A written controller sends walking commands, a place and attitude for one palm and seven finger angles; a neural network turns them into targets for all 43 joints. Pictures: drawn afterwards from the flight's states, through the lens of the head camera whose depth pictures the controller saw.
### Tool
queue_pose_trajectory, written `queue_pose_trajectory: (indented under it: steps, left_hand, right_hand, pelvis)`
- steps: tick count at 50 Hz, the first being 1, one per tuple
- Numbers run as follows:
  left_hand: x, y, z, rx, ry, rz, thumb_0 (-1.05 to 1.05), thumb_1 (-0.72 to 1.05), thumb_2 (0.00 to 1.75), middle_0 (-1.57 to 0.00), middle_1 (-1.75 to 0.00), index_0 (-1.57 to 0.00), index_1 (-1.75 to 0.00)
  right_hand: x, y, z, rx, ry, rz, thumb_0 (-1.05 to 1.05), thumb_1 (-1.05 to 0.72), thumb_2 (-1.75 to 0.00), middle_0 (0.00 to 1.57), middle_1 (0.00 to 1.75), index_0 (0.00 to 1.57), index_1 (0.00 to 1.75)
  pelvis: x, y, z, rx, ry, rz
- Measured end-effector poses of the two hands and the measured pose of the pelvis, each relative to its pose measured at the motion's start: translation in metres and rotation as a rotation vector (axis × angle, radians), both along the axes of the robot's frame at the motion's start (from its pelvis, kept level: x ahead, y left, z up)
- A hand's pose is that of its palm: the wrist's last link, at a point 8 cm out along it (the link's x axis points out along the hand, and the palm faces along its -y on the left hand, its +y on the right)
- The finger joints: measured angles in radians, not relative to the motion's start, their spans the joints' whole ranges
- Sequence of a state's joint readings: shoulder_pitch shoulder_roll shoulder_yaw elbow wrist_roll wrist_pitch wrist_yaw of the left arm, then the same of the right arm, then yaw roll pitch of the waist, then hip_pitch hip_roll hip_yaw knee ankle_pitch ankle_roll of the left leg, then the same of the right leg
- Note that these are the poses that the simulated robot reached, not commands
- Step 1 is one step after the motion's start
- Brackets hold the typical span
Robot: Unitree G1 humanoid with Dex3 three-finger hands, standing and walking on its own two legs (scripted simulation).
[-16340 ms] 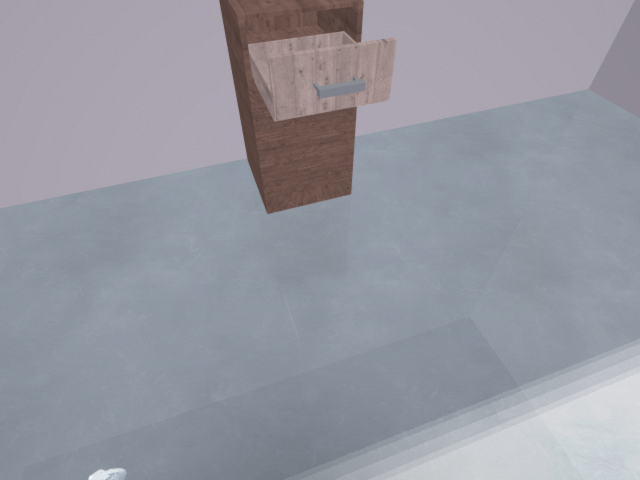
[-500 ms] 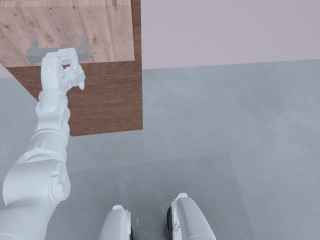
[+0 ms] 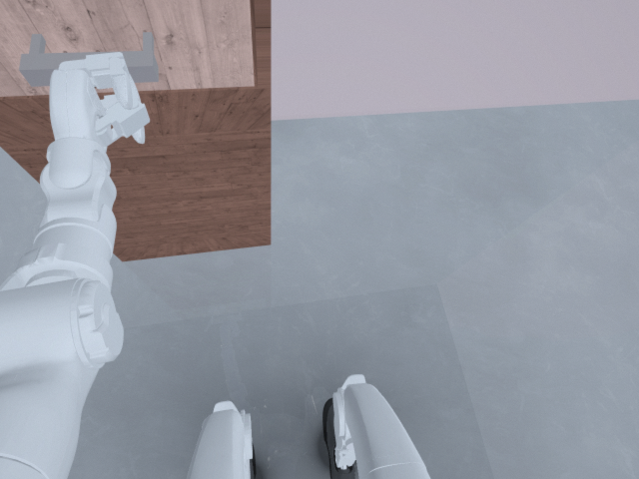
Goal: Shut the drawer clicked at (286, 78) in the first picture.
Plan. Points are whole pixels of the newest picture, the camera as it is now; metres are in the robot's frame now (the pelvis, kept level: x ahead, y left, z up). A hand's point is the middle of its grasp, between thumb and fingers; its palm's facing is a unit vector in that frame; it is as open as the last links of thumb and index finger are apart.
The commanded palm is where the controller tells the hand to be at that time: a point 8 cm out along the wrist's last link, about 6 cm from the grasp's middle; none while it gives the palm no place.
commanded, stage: push the drawer shut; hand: left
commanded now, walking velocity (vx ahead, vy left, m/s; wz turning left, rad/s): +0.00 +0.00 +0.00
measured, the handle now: (93, 55) +0.62 +0.20 +0.07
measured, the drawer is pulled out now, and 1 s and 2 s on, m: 0.00 0.00 0.00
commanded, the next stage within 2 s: pull the fist back off the drawer in 0.06 s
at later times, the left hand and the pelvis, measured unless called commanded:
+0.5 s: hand (136, 106) +0.55 +0.15 +0.06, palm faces +0.04 -1.00 -0.06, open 3.0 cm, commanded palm +0.54 +0.18 +0.07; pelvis -0.02 +0.00 -0.01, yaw +0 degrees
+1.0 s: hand (137, 112) +0.53 +0.15 +0.07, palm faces +0.06 -1.00 -0.04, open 3.2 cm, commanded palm +0.48 +0.19 +0.08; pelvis +0.03 +0.00 +0.02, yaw -2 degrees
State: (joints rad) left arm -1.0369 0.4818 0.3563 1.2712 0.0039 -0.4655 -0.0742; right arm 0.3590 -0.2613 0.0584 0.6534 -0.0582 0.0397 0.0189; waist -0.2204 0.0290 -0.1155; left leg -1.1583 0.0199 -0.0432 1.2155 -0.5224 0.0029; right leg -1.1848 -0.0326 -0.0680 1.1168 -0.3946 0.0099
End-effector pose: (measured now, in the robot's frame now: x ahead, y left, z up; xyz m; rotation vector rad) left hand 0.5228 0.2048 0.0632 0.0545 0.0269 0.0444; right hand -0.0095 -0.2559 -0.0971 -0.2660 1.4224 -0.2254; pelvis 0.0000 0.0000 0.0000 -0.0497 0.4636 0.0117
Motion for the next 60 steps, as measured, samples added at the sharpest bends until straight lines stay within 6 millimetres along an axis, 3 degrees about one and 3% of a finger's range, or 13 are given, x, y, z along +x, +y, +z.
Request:
queue_pose_trajectory:
  steps: [17,25,32,41,52,60]
  left_hand:
    - [0.001,0.004,0.003,0.007,0.006,-0.002,0.01,0.69,1.02,-1.4,-1.6,-1.4,-1.6]
    - [0.0,0.001,0.003,0.003,0.003,-0.003,0.01,0.72,1.0,-1.4,-1.6,-1.4,-1.6]
    - [-0.002,-0.001,0.001,-0.003,-0.001,0.0,-0.01,0.76,0.98,-1.4,-1.6,-1.4,-1.6]
    - [-0.01,-0.01,0.004,-0.021,-0.015,0.0,0.01,0.87,0.93,-1.4,-1.6,-1.4,-1.6]
    - [-0.018,0.0,0.009,-0.016,-0.043,0.012,0.01,0.9,0.91,-1.4,-1.6,-1.4,-1.6]
    - [-0.072,0.008,0.036,-0.012,-0.025,-0.011,0.01,0.9,0.9,-1.39,-1.6,-1.39,-1.6]
  right_hand:
    - [-0.014,0.0,0.0,-0.03,-0.033,0.018,0.0,-0.9,-0.89,0.21,0.3,0.2,0.3]
    - [-0.025,0.006,-0.001,-0.008,-0.005,0.009,0.0,-0.9,-0.89,0.21,0.3,0.2,0.3]
    - [-0.022,0.009,-0.001,0.01,-0.002,-0.008,0.0,-0.9,-0.89,0.21,0.3,0.2,0.3]
    - [0.007,0.011,0.006,0.041,-0.041,-0.031,0.0,-0.9,-0.89,0.21,0.3,0.2,0.3]
    - [0.058,0.003,0.013,0.04,-0.104,-0.022,0.0,-0.9,-0.9,0.21,0.3,0.2,0.3]
    - [0.107,0.006,0.038,0.083,-0.227,-0.029,0.0,-0.91,-0.9,0.2,0.3,0.2,0.3]
  pelvis:
    - [-0.018,0.003,-0.007,-0.011,0.012,0.008]
    - [-0.018,0.004,-0.008,-0.009,0.01,0.002]
    - [-0.013,0.005,-0.006,-0.004,0.005,-0.008]
    - [0.006,0.005,0.008,0.008,-0.021,-0.034]
    - [0.031,0.003,0.02,0.016,-0.04,-0.041]
    - [0.052,0.001,0.049,0.019,-0.116,-0.048]
